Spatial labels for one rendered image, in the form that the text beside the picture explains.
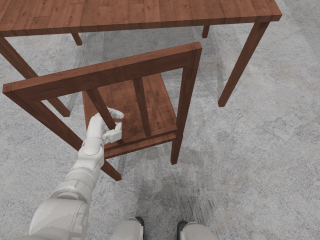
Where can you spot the robot thigh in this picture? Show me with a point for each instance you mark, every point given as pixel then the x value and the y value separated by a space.
pixel 128 230
pixel 197 232

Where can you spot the left robot hand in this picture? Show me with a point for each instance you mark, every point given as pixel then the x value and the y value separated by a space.
pixel 97 128

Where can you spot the robot right thigh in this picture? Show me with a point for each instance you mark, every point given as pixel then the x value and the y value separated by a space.
pixel 197 232

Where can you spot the robot left upper arm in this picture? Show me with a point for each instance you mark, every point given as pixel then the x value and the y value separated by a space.
pixel 60 219

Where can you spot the table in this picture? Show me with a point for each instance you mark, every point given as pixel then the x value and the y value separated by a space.
pixel 49 17

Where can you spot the chair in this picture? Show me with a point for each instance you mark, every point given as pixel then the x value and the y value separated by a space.
pixel 132 85

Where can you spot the right robot hand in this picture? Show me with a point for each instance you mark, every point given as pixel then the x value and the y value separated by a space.
pixel 251 230

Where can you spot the robot left forearm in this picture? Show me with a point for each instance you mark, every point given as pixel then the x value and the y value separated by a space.
pixel 82 177

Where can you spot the robot left thigh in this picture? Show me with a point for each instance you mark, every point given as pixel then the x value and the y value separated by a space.
pixel 128 230

